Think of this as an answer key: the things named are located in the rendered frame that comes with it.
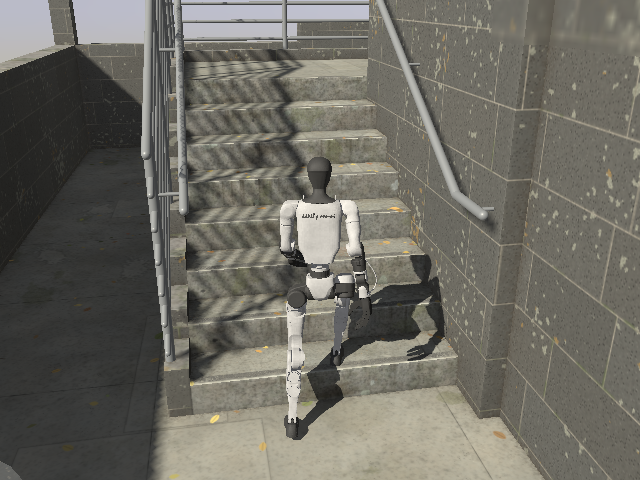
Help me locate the stairs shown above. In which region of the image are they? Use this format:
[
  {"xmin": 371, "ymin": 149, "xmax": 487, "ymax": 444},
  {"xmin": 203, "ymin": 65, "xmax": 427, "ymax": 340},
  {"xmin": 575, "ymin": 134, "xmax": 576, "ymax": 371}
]
[{"xmin": 184, "ymin": 76, "xmax": 459, "ymax": 415}]

